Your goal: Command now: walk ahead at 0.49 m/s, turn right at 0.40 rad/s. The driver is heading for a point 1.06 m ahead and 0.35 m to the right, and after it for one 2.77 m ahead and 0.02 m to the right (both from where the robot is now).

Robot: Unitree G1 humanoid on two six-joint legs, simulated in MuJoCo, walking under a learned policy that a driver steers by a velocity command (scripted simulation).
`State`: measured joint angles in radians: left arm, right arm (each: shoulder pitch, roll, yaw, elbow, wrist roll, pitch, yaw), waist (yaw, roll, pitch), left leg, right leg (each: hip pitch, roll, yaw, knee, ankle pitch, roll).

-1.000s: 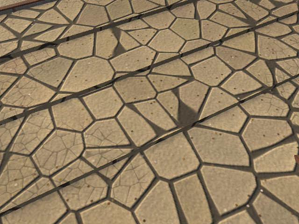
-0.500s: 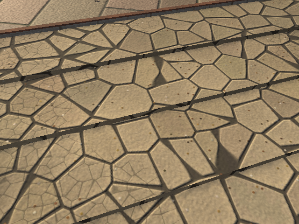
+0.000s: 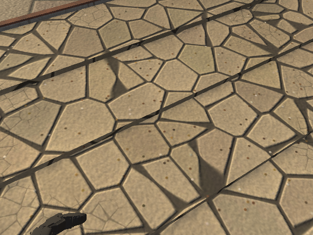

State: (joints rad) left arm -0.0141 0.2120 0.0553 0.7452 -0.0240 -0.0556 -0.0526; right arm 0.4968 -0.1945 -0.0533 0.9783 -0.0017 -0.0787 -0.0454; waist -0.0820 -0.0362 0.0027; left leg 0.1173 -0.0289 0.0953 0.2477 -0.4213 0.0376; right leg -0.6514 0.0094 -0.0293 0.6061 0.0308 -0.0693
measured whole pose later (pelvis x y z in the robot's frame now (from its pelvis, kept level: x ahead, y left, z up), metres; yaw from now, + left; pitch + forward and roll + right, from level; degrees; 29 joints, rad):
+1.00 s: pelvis +0.25 -0.07 +0.02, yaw -32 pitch +2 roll +3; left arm 0.36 0.23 0.03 0.77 0.01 -0.01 0.01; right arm 0.17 -0.31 -0.10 0.75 0.00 -0.02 -0.03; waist 0.03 0.03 -0.01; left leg -0.64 0.05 -0.01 1.05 -0.22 -0.03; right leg -0.19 0.03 0.08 0.41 -0.25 -0.06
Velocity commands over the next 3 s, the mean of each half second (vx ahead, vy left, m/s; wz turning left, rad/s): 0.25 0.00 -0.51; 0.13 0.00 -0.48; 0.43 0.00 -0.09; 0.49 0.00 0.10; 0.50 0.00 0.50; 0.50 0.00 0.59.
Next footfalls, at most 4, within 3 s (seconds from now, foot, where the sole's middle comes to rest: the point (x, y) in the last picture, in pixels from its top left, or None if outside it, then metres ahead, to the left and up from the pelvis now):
0.06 right None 0.21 -0.09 -0.76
0.48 left None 0.43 0.08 -0.73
0.82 right None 0.22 -0.14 -0.76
1.28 left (162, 207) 0.56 -0.07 -0.73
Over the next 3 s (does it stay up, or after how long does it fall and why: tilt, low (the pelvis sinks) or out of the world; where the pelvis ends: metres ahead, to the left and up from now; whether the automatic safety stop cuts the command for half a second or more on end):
stays up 1.15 -0.55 0.05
